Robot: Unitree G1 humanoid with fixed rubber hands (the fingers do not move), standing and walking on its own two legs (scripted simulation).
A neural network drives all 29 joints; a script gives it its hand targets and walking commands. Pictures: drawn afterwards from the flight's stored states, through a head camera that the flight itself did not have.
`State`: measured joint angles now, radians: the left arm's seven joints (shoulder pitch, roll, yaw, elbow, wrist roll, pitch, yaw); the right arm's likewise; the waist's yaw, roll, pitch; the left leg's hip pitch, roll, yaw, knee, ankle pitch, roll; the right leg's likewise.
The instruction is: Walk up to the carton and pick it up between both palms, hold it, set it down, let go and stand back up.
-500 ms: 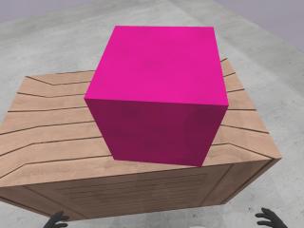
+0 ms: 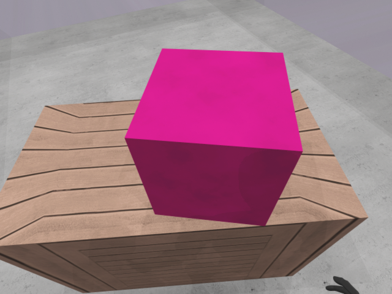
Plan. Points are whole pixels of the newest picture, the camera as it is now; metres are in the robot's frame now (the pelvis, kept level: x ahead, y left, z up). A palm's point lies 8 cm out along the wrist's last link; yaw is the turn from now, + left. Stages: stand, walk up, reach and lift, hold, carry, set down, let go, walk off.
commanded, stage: walk up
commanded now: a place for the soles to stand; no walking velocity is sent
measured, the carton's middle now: (214, 139) +0.44 -0.02 +0.04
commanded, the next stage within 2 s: none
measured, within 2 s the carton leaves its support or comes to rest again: neither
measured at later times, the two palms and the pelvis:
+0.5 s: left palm out of the picture +0.03 +0.28 -0.11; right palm out of the picture +0.04 -0.33 -0.12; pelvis -0.05 -0.02 -0.01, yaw +0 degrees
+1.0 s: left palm out of the picture +0.01 +0.27 -0.11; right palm out of the picture +0.03 -0.34 -0.13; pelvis -0.06 -0.04 -0.01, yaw +0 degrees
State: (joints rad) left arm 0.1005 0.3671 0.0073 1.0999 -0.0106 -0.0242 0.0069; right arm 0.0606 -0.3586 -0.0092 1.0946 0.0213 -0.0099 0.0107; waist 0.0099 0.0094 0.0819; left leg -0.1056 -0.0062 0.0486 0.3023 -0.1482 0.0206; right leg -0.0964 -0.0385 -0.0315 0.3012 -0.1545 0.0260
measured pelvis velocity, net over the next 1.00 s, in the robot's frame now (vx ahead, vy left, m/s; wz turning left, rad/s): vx -0.06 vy -0.04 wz -0.01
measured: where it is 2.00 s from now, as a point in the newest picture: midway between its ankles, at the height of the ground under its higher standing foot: outside the picture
